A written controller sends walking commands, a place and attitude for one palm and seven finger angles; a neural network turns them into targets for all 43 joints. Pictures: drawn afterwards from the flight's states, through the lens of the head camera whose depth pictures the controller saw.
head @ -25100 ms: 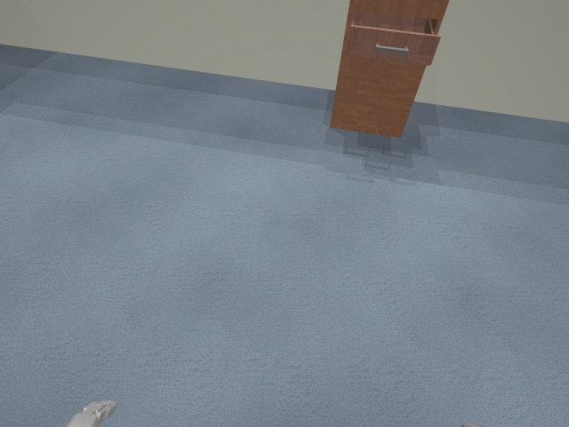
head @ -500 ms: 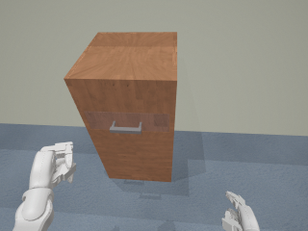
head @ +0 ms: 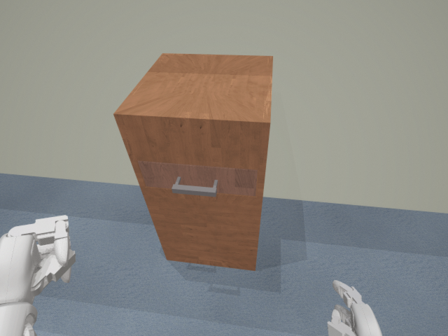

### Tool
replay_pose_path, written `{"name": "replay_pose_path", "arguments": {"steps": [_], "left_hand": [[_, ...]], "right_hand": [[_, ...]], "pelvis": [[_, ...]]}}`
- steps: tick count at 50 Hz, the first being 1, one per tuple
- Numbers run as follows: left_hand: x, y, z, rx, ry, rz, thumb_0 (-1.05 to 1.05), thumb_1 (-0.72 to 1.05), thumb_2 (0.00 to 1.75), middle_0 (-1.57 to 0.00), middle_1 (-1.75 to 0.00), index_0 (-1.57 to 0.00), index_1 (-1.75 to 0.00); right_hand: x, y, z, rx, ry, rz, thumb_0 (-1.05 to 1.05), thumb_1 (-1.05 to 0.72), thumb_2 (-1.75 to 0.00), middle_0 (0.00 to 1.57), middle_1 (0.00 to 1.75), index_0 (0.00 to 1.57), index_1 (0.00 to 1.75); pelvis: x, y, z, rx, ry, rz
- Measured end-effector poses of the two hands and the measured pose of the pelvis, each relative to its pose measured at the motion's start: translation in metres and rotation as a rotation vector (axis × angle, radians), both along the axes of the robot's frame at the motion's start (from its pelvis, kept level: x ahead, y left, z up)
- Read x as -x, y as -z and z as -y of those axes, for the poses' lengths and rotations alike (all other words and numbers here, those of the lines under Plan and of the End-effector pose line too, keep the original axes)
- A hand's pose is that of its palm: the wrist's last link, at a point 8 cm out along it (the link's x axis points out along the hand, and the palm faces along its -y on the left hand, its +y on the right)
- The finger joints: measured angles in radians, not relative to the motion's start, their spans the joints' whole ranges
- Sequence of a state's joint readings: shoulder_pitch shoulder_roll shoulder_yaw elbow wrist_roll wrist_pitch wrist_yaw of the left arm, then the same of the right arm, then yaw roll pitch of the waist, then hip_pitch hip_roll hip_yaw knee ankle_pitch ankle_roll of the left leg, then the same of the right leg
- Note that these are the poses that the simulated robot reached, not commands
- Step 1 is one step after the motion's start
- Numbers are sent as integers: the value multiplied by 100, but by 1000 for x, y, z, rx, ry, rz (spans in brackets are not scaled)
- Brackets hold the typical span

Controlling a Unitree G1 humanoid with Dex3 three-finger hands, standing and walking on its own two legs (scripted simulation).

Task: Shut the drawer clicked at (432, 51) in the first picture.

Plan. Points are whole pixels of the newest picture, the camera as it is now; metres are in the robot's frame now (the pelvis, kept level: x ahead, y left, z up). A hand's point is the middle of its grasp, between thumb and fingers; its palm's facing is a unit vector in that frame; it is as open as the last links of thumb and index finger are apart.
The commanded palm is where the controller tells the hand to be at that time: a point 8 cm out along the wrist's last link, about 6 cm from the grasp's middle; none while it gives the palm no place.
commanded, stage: step back with the hand held close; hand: left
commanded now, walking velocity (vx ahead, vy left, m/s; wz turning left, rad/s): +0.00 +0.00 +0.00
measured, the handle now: (195, 185) +0.60 +0.18 -0.17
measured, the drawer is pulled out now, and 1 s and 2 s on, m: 0.00 0.00 0.00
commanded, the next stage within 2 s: stop stepping back and stand still in 1.44 s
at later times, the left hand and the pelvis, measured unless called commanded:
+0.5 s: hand (60, 259) +0.16 +0.24 +0.16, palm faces +0.25 -0.82 -0.51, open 3.2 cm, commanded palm +0.11 +0.29 +0.18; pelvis -0.03 +0.01 -0.01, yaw -1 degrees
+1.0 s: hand (7, 271) +0.14 +0.28 +0.17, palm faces +0.31 -0.82 -0.48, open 3.3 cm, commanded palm +0.06 +0.32 +0.18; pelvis -0.07 +0.04 +0.00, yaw +1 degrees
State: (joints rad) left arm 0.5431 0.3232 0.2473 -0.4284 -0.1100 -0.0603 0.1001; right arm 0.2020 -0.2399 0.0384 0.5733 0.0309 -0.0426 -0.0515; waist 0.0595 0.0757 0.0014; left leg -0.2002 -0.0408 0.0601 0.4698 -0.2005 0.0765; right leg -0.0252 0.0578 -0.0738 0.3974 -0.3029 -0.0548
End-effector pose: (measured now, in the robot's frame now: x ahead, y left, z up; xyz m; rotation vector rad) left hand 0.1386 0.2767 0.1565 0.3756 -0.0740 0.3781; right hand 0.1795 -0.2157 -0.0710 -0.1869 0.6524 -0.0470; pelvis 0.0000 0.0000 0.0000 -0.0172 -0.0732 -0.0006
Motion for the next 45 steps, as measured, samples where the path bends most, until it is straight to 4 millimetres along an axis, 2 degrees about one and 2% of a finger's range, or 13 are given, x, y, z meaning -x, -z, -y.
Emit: {"name": "replay_pose_path", "arguments": {"steps": [4,7,9,11,14,18,22,28,34,40,45], "left_hand": [[-1,-13,8,-33,38,45,2,89,90,-140,-160,-141,-160],[-4,-35,5,-128,61,124,2,89,90,-141,-160,-141,-160],[-9,-41,1,-169,66,145,1,89,90,-141,-160,-141,-160],[-13,-38,-2,-178,72,126,1,89,90,-141,-160,-141,-160],[-16,-22,-1,-159,94,44,1,89,90,-140,-160,-141,-160],[-10,-6,3,-141,134,-47,1,89,90,-140,-160,-140,-160],[0,-13,3,-169,155,-34,1,89,90,-140,-160,-140,-160],[17,-31,-7,-227,129,51,1,89,90,-140,-160,-141,-160],[32,-21,-15,-187,95,55,1,89,90,-140,-160,-141,-160],[38,-7,-19,-119,123,100,1,89,90,-141,-160,-141,-160],[35,-13,-32,-158,152,136,1,89,90,-141,-160,-141,-160]], "right_hand": [[6,0,3,9,3,8,1,-90,-90,20,30,20,30],[11,1,7,16,17,-7,1,-90,-90,20,30,20,30],[15,4,10,17,36,-28,1,-90,-90,20,30,20,30],[20,7,14,16,58,-51,1,-90,-90,20,30,20,30],[30,12,19,19,93,-88,1,-90,-90,20,30,20,30],[44,17,23,42,121,-138,1,-90,-90,20,30,20,30],[52,18,22,71,117,-163,1,-90,-90,20,30,20,30],[54,17,12,67,102,-124,1,-90,-90,20,30,20,30],[59,12,1,50,95,-81,1,-90,-90,20,30,20,30],[75,10,-1,107,97,-106,1,-90,-90,20,30,20,30],[88,2,-8,159,100,-123,1,-90,-90,20,30,20,30]], "pelvis": [[0,0,1,2,3,2],[2,1,1,10,1,-14],[4,1,1,12,2,-28],[7,1,-1,11,6,-43],[10,1,-5,8,14,-64],[14,3,-8,3,22,-82],[21,5,-11,3,19,-89],[36,8,-14,9,14,-87],[50,9,-18,27,6,-90],[57,14,-27,54,4,-81],[64,11,-35,48,5,-89]]}}
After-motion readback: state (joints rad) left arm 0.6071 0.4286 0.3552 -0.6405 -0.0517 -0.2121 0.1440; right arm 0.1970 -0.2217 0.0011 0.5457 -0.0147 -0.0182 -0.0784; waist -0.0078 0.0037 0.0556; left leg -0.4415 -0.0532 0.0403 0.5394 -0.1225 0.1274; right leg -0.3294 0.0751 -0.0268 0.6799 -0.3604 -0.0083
